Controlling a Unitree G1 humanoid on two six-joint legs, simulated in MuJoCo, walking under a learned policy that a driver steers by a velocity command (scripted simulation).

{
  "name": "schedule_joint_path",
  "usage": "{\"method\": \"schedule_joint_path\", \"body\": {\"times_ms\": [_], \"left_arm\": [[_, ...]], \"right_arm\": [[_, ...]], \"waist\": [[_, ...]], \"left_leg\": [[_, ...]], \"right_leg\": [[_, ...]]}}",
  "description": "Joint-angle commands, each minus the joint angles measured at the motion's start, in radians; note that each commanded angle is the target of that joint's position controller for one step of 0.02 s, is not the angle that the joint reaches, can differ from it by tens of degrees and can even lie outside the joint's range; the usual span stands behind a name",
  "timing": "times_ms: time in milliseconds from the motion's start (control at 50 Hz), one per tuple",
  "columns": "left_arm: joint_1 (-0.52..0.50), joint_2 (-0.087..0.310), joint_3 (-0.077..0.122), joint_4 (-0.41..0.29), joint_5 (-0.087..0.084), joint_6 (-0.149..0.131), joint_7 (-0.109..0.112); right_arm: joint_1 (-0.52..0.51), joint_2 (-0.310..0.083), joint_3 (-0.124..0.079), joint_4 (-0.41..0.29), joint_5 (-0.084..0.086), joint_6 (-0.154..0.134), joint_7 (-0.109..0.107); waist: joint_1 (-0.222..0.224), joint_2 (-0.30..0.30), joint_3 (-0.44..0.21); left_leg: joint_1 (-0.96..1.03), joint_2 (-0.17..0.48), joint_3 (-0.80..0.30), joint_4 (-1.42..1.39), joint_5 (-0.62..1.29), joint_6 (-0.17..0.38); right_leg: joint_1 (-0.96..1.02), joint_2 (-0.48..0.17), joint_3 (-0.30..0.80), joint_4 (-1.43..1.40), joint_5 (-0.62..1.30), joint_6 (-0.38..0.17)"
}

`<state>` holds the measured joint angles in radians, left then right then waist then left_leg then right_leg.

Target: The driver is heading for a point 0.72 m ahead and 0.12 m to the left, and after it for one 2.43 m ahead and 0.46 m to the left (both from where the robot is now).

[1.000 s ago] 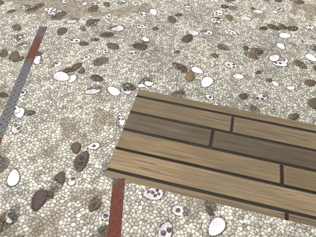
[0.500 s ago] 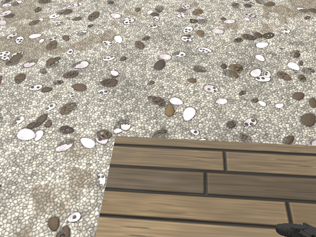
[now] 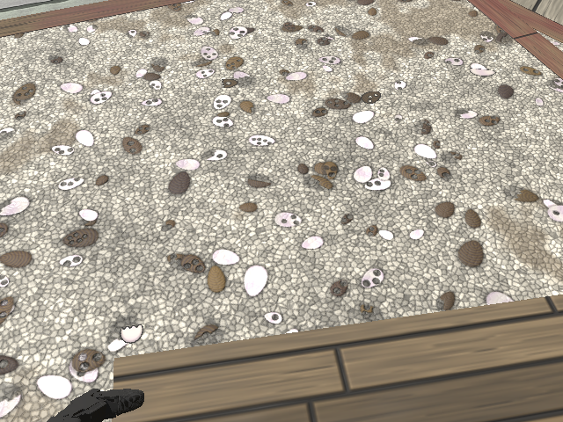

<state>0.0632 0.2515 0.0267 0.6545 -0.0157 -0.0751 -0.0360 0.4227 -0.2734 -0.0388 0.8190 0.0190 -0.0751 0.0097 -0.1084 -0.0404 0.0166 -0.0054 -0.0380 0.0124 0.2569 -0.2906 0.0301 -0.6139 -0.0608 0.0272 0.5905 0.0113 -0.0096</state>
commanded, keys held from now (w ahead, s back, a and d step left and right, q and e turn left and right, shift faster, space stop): w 0.04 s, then w+q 0.74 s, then w+e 0.16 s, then e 0.06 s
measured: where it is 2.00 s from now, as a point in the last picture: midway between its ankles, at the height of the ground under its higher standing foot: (198, 335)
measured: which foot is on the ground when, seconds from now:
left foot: down 0.00-0.10, up 0.12-0.62, down 0.64-1.00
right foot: up 0.00-0.08, down 0.10-0.64, up 0.66-1.00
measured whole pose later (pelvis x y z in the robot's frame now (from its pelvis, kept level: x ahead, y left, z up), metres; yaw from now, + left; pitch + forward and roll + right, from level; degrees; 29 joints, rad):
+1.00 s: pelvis +0.52 +0.09 +0.00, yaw +22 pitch +1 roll +1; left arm 0.11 0.29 0.04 0.75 -0.01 -0.08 -0.02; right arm 0.30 -0.26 -0.05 0.73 0.00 -0.07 0.01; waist -0.05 -0.05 0.03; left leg -0.07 -0.10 -0.03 0.27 -0.22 0.08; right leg -0.68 -0.11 0.04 0.68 0.09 0.03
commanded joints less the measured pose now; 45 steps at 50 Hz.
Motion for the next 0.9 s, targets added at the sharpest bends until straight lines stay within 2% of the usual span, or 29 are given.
{"method": "schedule_joint_path", "body": {"times_ms": [20,60,80,100,120,140,160,180,200,220,260,340,400,440,500,540,580,600,620,640,660,680,700,720,740,760,800,840,900], "left_arm": [[-0.12,0.075,0.021,-0.109,-0.005,-0.027,-0.015],[-0.035,0.108,0.039,-0.091,0.002,-0.031,-0.013],[0.101,0.148,0.062,-0.053,0.007,-0.031,-0.004],[0.291,0.215,0.084,-0.02,0.021,-0.029,0.01],[0.369,0.307,0.103,-0.005,0.034,-0.021,0.016],[0.394,0.217,0.084,0.002,0.022,-0.015,0.016],[0.333,0.174,0.068,0.006,0.015,-0.014,0.02],[0.266,0.144,0.057,0.004,0.015,-0.015,0.02],[0.211,0.114,0.048,0.007,0.019,-0.018,0.015],[0.176,0.093,0.044,0.01,0.025,-0.027,0.012],[0.151,0.094,0.05,0.028,0.028,-0.044,0.011],[0.161,0.124,0.065,0.074,0.032,-0.055,0.023],[0.169,0.146,0.069,0.093,0.028,-0.046,0.034],[0.202,0.167,0.074,0.11,0.023,-0.038,0.04],[0.25,0.19,0.083,0.139,0.01,-0.018,0.043],[0.261,0.204,0.088,0.151,0.0,-0.002,0.044],[0.244,0.232,0.096,0.149,-0.006,0.011,0.05],[0.234,0.246,0.1,0.146,-0.009,0.019,0.054],[0.217,0.249,0.099,0.142,-0.013,0.026,0.058],[0.222,0.224,0.087,0.131,-0.004,0.023,0.063],[0.315,0.075,0.039,0.074,0.039,0.0,0.048],[0.248,0.117,0.036,0.06,0.013,-0.043,0.034],[0.136,0.179,0.053,0.027,-0.027,-0.064,0.024],[0.111,0.164,0.045,0.015,-0.024,-0.074,0.026],[0.111,0.163,0.048,0.027,0.002,-0.075,0.034],[0.131,0.175,0.057,0.033,0.017,-0.064,0.037],[0.173,0.157,0.057,0.048,0.023,-0.038,0.033],[0.17,0.123,0.046,0.06,0.026,-0.02,0.033],[0.076,0.099,0.032,0.044,0.017,-0.013,0.03]], "right_arm": [[0.016,-0.185,-0.046,-0.027,0.006,0.004,-0.009],[-0.004,-0.2,-0.051,-0.023,0.008,0.014,-0.014],[-0.012,-0.19,-0.045,-0.025,0.007,0.017,-0.015],[-0.03,-0.149,-0.026,-0.053,-0.012,0.013,-0.016],[0.094,-0.021,0.013,-0.077,-0.014,-0.005,-0.013],[0.071,-0.106,-0.006,-0.056,0.009,-0.021,-0.01],[-0.026,-0.165,-0.027,-0.08,0.032,-0.024,-0.008],[-0.083,-0.157,-0.027,-0.092,0.026,-0.022,-0.01],[-0.111,-0.143,-0.03,-0.095,0.012,-0.014,-0.012],[-0.095,-0.13,-0.035,-0.09,0.008,0.001,-0.013],[-0.057,-0.084,-0.03,-0.076,0.011,0.027,-0.011],[-0.13,-0.068,-0.033,-0.109,0.003,0.041,-0.014],[-0.214,-0.052,-0.027,-0.133,0.003,0.031,0.005],[-0.294,-0.038,-0.019,-0.162,0.0,0.029,0.019],[-0.38,-0.037,-0.017,-0.211,0.003,0.029,0.037],[-0.408,-0.047,-0.02,-0.241,0.003,0.031,0.048],[-0.376,-0.072,-0.035,-0.255,0.001,0.036,0.053],[-0.309,-0.098,-0.05,-0.247,0.0,0.041,0.052],[-0.171,-0.139,-0.076,-0.215,0.003,0.043,0.046],[-0.001,-0.21,-0.112,-0.172,0.004,0.05,0.028],[0.005,-0.337,-0.134,-0.168,0.012,0.047,0.014],[0.031,-0.28,-0.111,-0.206,0.004,0.03,0.018],[0.004,-0.215,-0.092,-0.196,-0.007,0.018,0.023],[-0.05,-0.188,-0.084,-0.197,-0.004,0.012,0.022],[-0.124,-0.155,-0.073,-0.209,-0.003,0.011,0.021],[-0.17,-0.129,-0.063,-0.226,-0.013,0.01,0.017],[-0.199,-0.121,-0.059,-0.231,-0.017,0.006,0.01],[-0.176,-0.129,-0.057,-0.206,-0.018,-0.003,0.002],[-0.139,-0.141,-0.055,-0.171,-0.019,-0.006,-0.008]], "waist": [[0.026,0.131,0.046],[0.089,0.137,-0.006],[0.16,0.12,-0.092],[0.241,0.06,-0.241],[0.197,-0.207,-0.389],[0.235,-0.181,-0.418],[0.227,-0.117,-0.24],[0.195,-0.06,-0.156],[0.165,-0.039,-0.088],[0.129,-0.06,-0.059],[0.096,-0.06,-0.039],[0.095,-0.02,0.01],[0.122,-0.009,0.03],[0.156,0.006,0.053],[0.186,0.012,0.083],[0.184,0.003,0.085],[0.146,-0.031,0.037],[0.104,-0.049,-0.013],[0.022,-0.037,-0.085],[-0.057,0.021,-0.175],[0.045,0.31,-0.244],[-0.001,0.229,-0.417],[-0.026,0.157,-0.289],[0.015,0.099,-0.19],[0.062,0.047,-0.12],[0.1,0.067,-0.099],[0.132,0.074,-0.087],[0.129,0.076,-0.067],[0.087,0.099,-0.029]], "left_leg": [[0.023,0.288,-0.157,-0.029,0.39,0.145],[0.032,0.274,-0.143,0.084,0.614,0.121],[-0.016,0.226,-0.111,0.237,0.717,0.099],[-0.208,0.175,-0.08,0.505,0.532,0.063],[-0.612,0.01,-0.032,0.885,-0.114,-0.008],[-0.724,0.018,-0.161,1.026,-0.281,-0.011],[-0.787,0.065,-0.154,1.056,-0.206,-0.008],[-0.763,0.11,-0.126,1.017,-0.12,-0.011],[-0.732,0.135,-0.118,0.968,-0.063,-0.017],[-0.674,0.16,-0.124,0.935,-0.017,-0.021],[-0.612,0.167,-0.119,0.917,0.026,-0.032],[-0.695,0.167,-0.144,0.799,0.178,-0.048],[-0.679,0.159,-0.103,0.613,0.329,-0.038],[-0.677,0.153,-0.061,0.52,0.367,-0.027],[-0.718,0.148,-0.027,0.432,0.322,-0.001],[-0.718,0.132,0.005,0.398,0.242,0.024],[-0.615,0.076,0.064,0.386,0.139,0.061],[-0.514,0.034,0.094,0.386,0.092,0.084],[-0.325,-0.015,0.112,0.332,0.121,0.116],[-0.023,0.004,0.019,0.294,0.168,0.161],[0.343,0.278,-0.513,0.244,0.082,0.335],[0.431,0.384,-0.87,0.066,-0.054,0.418],[0.359,0.355,-0.73,0.038,-0.006,0.352],[0.215,0.313,-0.599,0.043,0.071,0.315],[0.067,0.271,-0.497,0.037,0.181,0.284],[-0.036,0.244,-0.434,0.018,0.273,0.274],[-0.13,0.223,-0.367,-0.017,0.371,0.275],[-0.181,0.21,-0.274,-0.043,0.464,0.268],[-0.182,0.178,-0.172,-0.067,0.449,0.22]], "right_leg": [[0.011,0.023,-0.017,-0.064,-0.045,-0.033],[0.172,0.06,-0.045,-0.112,-0.086,-0.067],[0.378,0.072,-0.055,-0.135,-0.062,-0.096],[0.693,-0.076,0.088,-0.086,-0.02,-0.157],[1.057,-0.344,0.524,-0.133,-0.132,-0.303],[1.029,-0.364,0.677,-0.236,-0.281,-0.32],[0.893,-0.327,0.512,-0.261,-0.277,-0.269],[0.754,-0.279,0.383,-0.287,-0.222,-0.235],[0.635,-0.237,0.297,-0.326,-0.17,-0.216],[0.55,-0.204,0.223,-0.367,-0.133,-0.2],[0.461,-0.193,0.137,-0.426,-0.062,-0.205],[0.464,-0.191,-0.003,-0.46,0.067,-0.2],[0.49,-0.168,-0.098,-0.466,0.077,-0.173],[0.524,-0.184,-0.131,-0.467,0.071,-0.167],[0.632,-0.218,-0.158,-0.438,0.086,-0.155],[0.697,-0.236,-0.178,-0.389,0.17,-0.139],[0.725,-0.235,-0.211,-0.275,0.471,-0.115],[0.725,-0.227,-0.227,-0.162,0.629,-0.103],[0.674,-0.196,-0.254,0.027,0.686,-0.078],[0.475,-0.155,-0.259,0.295,0.505,-0.036],[-0.007,0.028,-0.223,0.679,-0.417,0.033],[-0.14,0.1,0.036,0.832,-0.611,0.031],[-0.227,0.045,0.075,0.828,-0.521,0.007],[-0.211,0.003,0.066,0.744,-0.434,-0.009],[-0.15,-0.032,0.061,0.652,-0.384,-0.004],[-0.072,-0.055,0.068,0.597,-0.347,0.002],[-0.007,-0.063,0.048,0.531,-0.31,0.028],[-0.001,-0.067,0.019,0.446,-0.232,0.054],[-0.019,-0.069,0.006,0.259,-0.03,0.059]]}}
